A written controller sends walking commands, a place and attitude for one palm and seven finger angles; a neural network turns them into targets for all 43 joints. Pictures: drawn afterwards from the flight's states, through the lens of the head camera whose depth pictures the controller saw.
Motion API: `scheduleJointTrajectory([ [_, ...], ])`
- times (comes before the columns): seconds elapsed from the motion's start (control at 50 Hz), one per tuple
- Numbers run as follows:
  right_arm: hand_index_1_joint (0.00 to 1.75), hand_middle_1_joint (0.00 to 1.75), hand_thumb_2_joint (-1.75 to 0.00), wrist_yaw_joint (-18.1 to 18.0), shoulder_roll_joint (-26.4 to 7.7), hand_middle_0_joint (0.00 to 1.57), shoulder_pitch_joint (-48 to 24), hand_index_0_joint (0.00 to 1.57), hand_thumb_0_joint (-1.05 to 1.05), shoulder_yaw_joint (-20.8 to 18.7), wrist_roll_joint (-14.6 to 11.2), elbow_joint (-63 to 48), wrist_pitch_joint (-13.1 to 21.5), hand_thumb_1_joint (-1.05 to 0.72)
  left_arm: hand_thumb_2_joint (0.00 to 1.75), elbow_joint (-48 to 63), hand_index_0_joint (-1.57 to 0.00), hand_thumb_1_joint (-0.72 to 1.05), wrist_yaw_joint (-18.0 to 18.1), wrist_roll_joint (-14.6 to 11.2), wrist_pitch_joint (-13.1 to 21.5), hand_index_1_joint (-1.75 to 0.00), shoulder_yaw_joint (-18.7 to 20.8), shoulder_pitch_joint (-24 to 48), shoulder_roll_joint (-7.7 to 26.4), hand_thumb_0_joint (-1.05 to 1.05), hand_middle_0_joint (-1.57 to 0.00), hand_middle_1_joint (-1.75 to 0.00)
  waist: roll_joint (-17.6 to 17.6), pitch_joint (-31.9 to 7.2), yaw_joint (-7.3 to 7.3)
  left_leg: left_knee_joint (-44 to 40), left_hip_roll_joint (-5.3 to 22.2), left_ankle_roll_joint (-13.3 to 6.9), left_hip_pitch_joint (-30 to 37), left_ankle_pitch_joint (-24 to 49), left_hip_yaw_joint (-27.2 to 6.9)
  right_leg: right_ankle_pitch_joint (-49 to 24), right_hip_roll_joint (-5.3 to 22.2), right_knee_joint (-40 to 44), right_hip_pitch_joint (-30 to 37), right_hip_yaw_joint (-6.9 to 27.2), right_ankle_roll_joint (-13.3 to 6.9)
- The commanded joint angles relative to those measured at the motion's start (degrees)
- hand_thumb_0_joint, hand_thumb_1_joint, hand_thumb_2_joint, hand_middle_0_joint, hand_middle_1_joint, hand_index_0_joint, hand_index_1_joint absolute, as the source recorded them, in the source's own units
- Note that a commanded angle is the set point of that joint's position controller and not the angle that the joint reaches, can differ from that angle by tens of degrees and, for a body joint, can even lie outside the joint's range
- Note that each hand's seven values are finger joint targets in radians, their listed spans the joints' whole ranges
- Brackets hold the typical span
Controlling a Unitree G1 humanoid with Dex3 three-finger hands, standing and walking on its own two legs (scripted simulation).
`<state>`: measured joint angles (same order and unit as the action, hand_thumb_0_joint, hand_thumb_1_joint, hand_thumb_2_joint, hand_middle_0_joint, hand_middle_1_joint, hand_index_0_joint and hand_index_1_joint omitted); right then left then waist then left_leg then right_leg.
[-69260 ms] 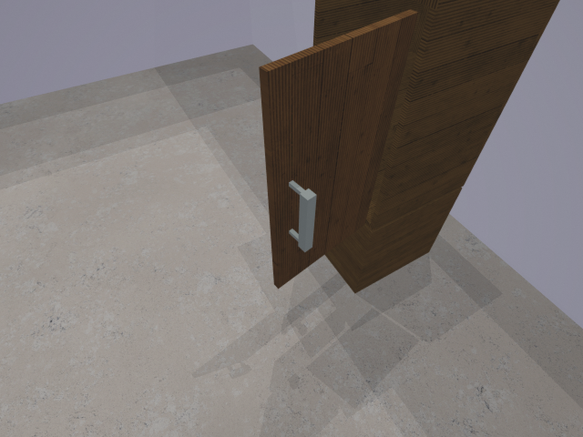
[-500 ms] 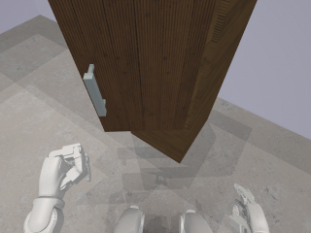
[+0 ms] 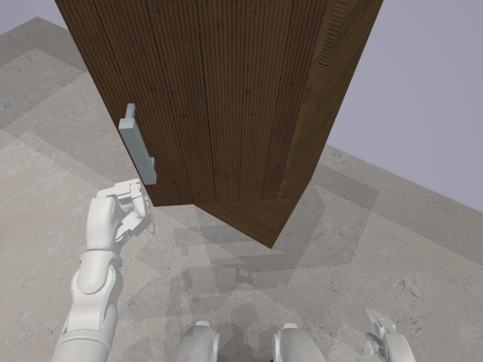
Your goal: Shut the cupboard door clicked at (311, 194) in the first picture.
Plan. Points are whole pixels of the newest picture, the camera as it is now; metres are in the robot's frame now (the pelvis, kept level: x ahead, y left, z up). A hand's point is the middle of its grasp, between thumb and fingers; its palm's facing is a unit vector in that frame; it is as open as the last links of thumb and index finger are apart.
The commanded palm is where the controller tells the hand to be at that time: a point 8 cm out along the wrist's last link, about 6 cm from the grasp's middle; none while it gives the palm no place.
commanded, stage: bring the fist close to the handle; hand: left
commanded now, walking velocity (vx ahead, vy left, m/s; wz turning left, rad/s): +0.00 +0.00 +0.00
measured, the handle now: (141, 146) +0.48 +0.21 +0.04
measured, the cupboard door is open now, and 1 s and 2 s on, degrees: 36 36 14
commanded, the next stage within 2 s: push the door shut along its arc in 0.70 s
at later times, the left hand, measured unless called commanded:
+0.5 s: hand (159, 187) +0.38 +0.16 +0.05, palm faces +0.10 -0.99 -0.03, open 3.1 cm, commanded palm +0.36 +0.21 +0.04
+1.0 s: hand (159, 182) +0.39 +0.16 +0.05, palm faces +0.07 -1.00 -0.04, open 3.1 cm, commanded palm +0.38 +0.21 +0.04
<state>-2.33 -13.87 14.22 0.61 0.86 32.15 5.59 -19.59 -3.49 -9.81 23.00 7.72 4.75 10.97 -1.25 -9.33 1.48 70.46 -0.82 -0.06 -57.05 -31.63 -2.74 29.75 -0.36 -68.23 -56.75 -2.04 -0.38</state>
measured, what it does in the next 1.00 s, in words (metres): stands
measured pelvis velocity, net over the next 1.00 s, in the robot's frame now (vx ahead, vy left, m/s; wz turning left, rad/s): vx -0.01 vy -0.01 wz -0.01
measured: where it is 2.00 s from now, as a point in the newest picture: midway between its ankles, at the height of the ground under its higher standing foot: outside the picture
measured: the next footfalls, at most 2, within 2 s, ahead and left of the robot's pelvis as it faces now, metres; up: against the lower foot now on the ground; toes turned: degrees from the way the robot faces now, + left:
none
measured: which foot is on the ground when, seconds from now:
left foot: down 0.00-1.00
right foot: down 0.00-1.00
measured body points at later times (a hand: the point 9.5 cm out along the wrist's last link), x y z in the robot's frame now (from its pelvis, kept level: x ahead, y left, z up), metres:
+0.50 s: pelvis +0.00 +0.00 +0.01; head +0.09 +0.00 +0.45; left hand +0.37 +0.21 +0.05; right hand +0.11 -0.26 -0.11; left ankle +0.02 +0.11 -0.64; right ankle +0.03 -0.12 -0.64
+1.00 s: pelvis -0.01 -0.01 +0.00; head +0.08 -0.01 +0.44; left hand +0.38 +0.21 +0.05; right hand +0.12 -0.26 -0.11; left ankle +0.02 +0.11 -0.64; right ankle +0.03 -0.12 -0.64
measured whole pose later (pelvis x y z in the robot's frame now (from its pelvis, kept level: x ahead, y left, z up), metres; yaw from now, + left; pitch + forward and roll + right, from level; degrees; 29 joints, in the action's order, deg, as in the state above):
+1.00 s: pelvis -0.01 -0.01 +0.00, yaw +0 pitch +19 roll -1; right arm -2.1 -13.9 13.8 0.3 0.9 35.1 2.3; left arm -42.7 -5.2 -7.9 29.0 12.6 23.7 13.3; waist -1.0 -9.0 3.0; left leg 68.9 -0.5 0.5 -57.9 -30.1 -2.2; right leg 28.5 -0.7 -67.7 -58.3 -1.5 -0.9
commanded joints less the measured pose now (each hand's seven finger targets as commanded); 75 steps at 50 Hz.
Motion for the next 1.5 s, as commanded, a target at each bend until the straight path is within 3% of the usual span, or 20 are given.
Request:
scheduleJointTrajectory([
  [0.0, 0.3, 0.3, -0.9, -0.2, -8.0, 0.2, 0.5, 0.2, 0.0, -3.3, -0.2, -6.4, 1.8, -0.9, 0.9, 9.1, -1.3, 0.9, 0.9, 0.5, 4.4, -1.5, 1.4, 17.4, 5.6, 0.0, -1.3, -1.5, -1.2, -18.6, 1.11, -11.5, 0.3, -0.4, 11.7, 16.1, 0.1, -14.5, -0.4, 8.8, 11.7, -0.5, -1.4],
  [0.08, 0.3, 0.3, -0.9, 0.0, -8.0, 0.2, 1.1, 0.2, 0.0, -3.4, -0.1, -5.7, 0.9, -0.9, 0.9, 4.3, -1.3, 0.9, 1.7, 0.5, 4.4, -1.5, 3.6, 19.8, 6.8, 0.0, -1.3, -1.5, 1.4, -18.8, 1.22, -11.3, 0.2, -0.6, 10.3, 16.1, 0.7, -15.8, -0.4, 9.5, 13.5, 0.1, -1.1],
  [0.12, 0.3, 0.3, -0.9, -0.1, -8.0, 0.2, 1.3, 0.2, 0.0, -3.3, -0.1, -5.7, 0.6, -0.9, 0.9, 3.4, -1.3, 0.9, 2.0, 1.0, 5.1, -1.5, 4.1, 22.7, 7.8, 0.0, -1.3, -1.5, -0.5, -18.9, 1.23, -11.6, 0.1, -0.5, 10.2, 15.8, 0.6, -15.3, -0.4, 9.4, 13.2, 0.2, -1.2],
  [0.3, 0.3, 0.3, -0.9, 0.6, -7.9, 0.2, 3.0, 0.2, 0.0, -3.7, 0.1, -4.1, -0.8, -0.9, 0.9, -4.2, -1.3, 0.9, 1.6, 1.5, 7.1, -1.5, 5.0, 27.2, 7.6, 0.0, -1.3, -1.5, 0.7, -20.1, 1.48, -11.4, 0.3, -0.4, 10.2, 17.8, 1.4, -18.9, -0.5, 9.5, 14.4, 0.7, -1.1],
  [0.34, 0.3, 0.3, -0.9, 0.7, -7.9, 0.2, 3.1, 0.2, 0.0, -3.8, 0.0, -4.2, -1.0, -0.9, 0.9, -3.9, -1.3, 0.9, 1.4, 1.5, 7.4, -1.5, 5.2, 27.4, 7.9, 0.0, -1.3, -1.5, -1.1, -21.1, 1.19, -11.5, 0.3, -0.4, 11.0, 18.6, 1.6, -19.4, -0.4, 9.4, 14.6, 0.8, -1.2],
  [0.4, 0.3, 0.3, -0.9, 1.0, -8.0, 0.2, 3.1, 0.2, 0.0, -3.9, -0.1, -4.4, -1.3, -0.9, 0.9, -3.8, -1.3, 0.9, 1.4, 1.1, 7.6, -1.5, 4.0, 27.8, 6.5, 0.0, -1.3, -1.5, -0.2, -20.5, 1.46, -12.1, 0.2, -0.5, 11.0, 17.0, 1.6, -17.9, -0.5, 10.2, 14.7, 0.7, -1.1],
  [0.46, 0.3, 0.3, -0.9, 0.8, -8.0, 0.2, 3.2, 0.2, 0.0, -4.0, 0.0, -4.2, -1.6, -0.9, 0.9, -4.7, -1.3, 0.9, 1.8, 1.0, 8.3, -1.5, 6.4, 27.2, 8.6, 0.0, -1.3, -1.5, 2.5, -20.3, 1.23, -12.0, 0.1, -0.8, 9.1, 16.2, 1.9, -18.1, -0.4, 10.6, 16.2, 1.4, -0.9],
  [0.6, 0.3, 0.3, -0.9, 0.8, -7.7, 0.2, 2.6, 0.2, 0.0, -4.0, 0.2, -3.9, -1.6, -0.9, 0.9, -2.5, -1.3, 0.9, 1.8, 1.5, 10.4, -1.5, 5.2, 29.1, 8.0, 0.0, -1.3, -1.5, -0.6, -21.5, 1.48, -11.9, 0.1, -0.7, 10.6, 16.0, 2.2, -17.8, -0.3, 10.3, 15.5, 1.5, -1.0],
  [0.66, 0.3, 0.3, -0.9, 0.8, -7.8, 0.2, 2.7, 0.2, 0.0, -4.0, -0.1, -4.0, -1.8, -0.9, 0.9, -4.9, -1.3, 0.9, 1.3, 1.1, 9.6, -1.5, 5.6, 26.0, 8.0, 0.0, -1.3, -1.5, 1.1, -19.5, 1.39, -12.2, 0.1, -0.8, 9.5, 15.3, 2.2, -17.5, -0.4, 10.9, 15.7, 1.5, -0.9],
  [0.72, 0.3, 0.3, -0.9, 0.4, -8.0, 0.2, 2.4, 0.2, 0.0, -3.8, -0.2, -4.0, -1.7, -0.9, 0.9, -5.9, -1.3, 0.9, 0.9, 1.0, 9.3, -1.5, 5.3, 30.4, 8.6, 0.0, -1.3, -1.5, 1.3, -17.1, 2.4, -12.2, -0.1, -1.1, 7.7, 11.2, 2.0, -12.7, -0.3, 11.9, 14.1, 2.1, -0.7],
  [0.8, 0.3, 0.3, -0.9, 0.3, -7.9, 0.2, 2.2, 0.2, 0.0, -3.9, 0.0, -4.0, -1.4, -0.9, 0.9, -4.8, -1.3, 0.9, 0.8, 1.0, 10.1, -1.5, 5.2, 30.4, 8.0, 0.0, -1.3, -1.5, 0.7, -21.1, 1.63, -11.9, -0.1, -0.9, 10.1, 13.9, 1.8, -15.5, -0.2, 10.8, 15.0, 1.7, -1.0],
  [0.88, 0.3, 0.3, -0.9, 0.0, -8.1, 0.2, 2.5, 0.2, 0.0, -3.6, -0.1, -2.7, -1.5, -0.9, 0.9, -8.5, -1.3, 0.9, -0.6, 1.5, 10.2, -1.5, 5.6, 37.4, 10.4, 0.0, -1.3, -1.5, 1.1, -18.5, 3.56, -11.0, -0.1, -1.1, 7.9, 11.8, 1.8, -14.1, -0.1, 11.0, 13.2, 2.4, -0.6],
  [0.92, 0.3, 0.3, -0.9, -0.4, -8.4, 0.2, 3.0, 0.2, 0.0, -3.5, -0.2, -2.7, -1.5, -0.9, 0.9, -10.7, -1.3, 0.9, -1.5, 1.4, 10.0, -1.5, 8.0, 38.8, 13.5, 0.0, -1.3, -1.5, 1.0, -19.1, 3.3, -10.7, -0.2, -1.3, 6.9, 11.3, 1.7, -13.2, -0.2, 11.0, 13.7, 2.7, -0.7],
  [1.0, 0.3, 0.3, -0.9, -0.5, -8.3, 0.2, 3.4, 0.2, 0.0, -3.4, -0.4, -2.4, -1.5, -0.9, 0.9, -14.3, -1.3, 0.9, -3.9, 0.7, 9.4, -1.5, 7.5, 43.0, 13.1, 0.0, -1.3, -1.5, -1.1, -21.1, 3.46, -10.3, -0.3, -1.1, 7.6, 12.3, 1.8, -14.4, -0.1, 10.5, 13.4, 2.9, -0.8],
  [1.12, 0.3, 0.3, -0.9, -0.5, -9.2, 0.2, 5.8, 0.2, 0.0, -3.5, -0.7, -1.8, -1.8, -0.9, 0.9, -19.2, -1.3, 0.9, -7.5, 0.2, 8.8, -1.5, 9.0, 48.9, 16.5, 0.0, -1.3, -1.5, -0.6, -22.8, 4.46, -9.1, 0.0, -1.3, 6.8, 14.3, 1.1, -16.4, -0.3, 9.2, 12.8, 2.8, -1.0],
  [1.24, 0.3, 0.3, -0.9, -0.4, -9.9, 0.2, 7.5, 0.2, 0.0, -3.6, -0.8, 0.1, -2.1, -0.9, 0.9, -25.1, -1.3, 0.9, -9.7, 0.4, 8.3, -1.5, 7.3, 57.9, 16.1, 0.0, -1.3, -1.5, -1.2, -20.9, 7.14, -8.5, 0.3, -1.4, 7.1, 11.9, 0.1, -12.5, -0.4, 9.3, 7.1, 2.1, -0.9],
  [1.28, 0.3, 0.3, -0.9, -0.3, -10.3, 0.2, 8.1, 0.2, 0.0, -3.6, -0.8, 0.2, -2.3, -0.9, 0.9, -26.6, -1.3, 0.9, -10.5, 0.7, 8.3, -1.5, 8.3, 59.3, 18.1, 0.0, -1.3, -1.5, -0.8, -22.0, 7.03, -8.3, 0.2, -1.5, 6.7, 11.2, -0.1, -11.4, -0.5, 9.3, 7.2, 2.2, -1.0],
  [1.36, 0.3, 0.3, -0.9, 0.0, -10.7, 0.2, 9.4, 0.2, 0.0, -3.8, -0.8, 0.9, -2.5, -0.9, 0.9, -28.2, -1.3, 0.9, -11.8, 1.1, 8.0, -1.5, 5.1, 64.5, 15.8, 0.0, -1.3, -1.5, -3.9, -23.0, 8.6, -8.4, 0.6, -1.3, 10.6, 11.9, -1.4, -10.2, -0.7, 8.8, 2.4, 1.1, -1.4],
  [1.42, 0.3, 0.3, -0.9, 0.0, -11.3, 0.2, 10.4, 0.2, 0.0, -3.6, -0.6, 1.2, -2.5, -0.9, 0.9, -30.3, -1.3, 0.9, -12.1, 1.1, 7.6, -1.5, 6.1, 68.2, 17.8, 0.0, -1.3, -1.5, -3.3, -22.9, 9.46, -8.0, 0.5, -1.5, 9.3, 10.6, -2.0, -8.8, -1.0, 8.4, 1.3, 1.0, -1.6],
  [1.48, 0.3, 0.3, -0.9, 0.3, -11.5, 0.2, 10.8, 0.2, 0.0, -3.4, -0.6, 1.8, -2.6, -0.9, 0.9, -32.2, -1.3, 0.9, -12.4, 2.1, 7.3, -1.5, 4.8, 72.4, 18.0, 0.0, -1.3, -1.5, -5.8, -22.5, 10.58, -7.8, 0.6, -1.4, 9.3, 8.4, -2.4, -6.9, -0.9, 8.2, -1.6, 0.8, -1.6],
])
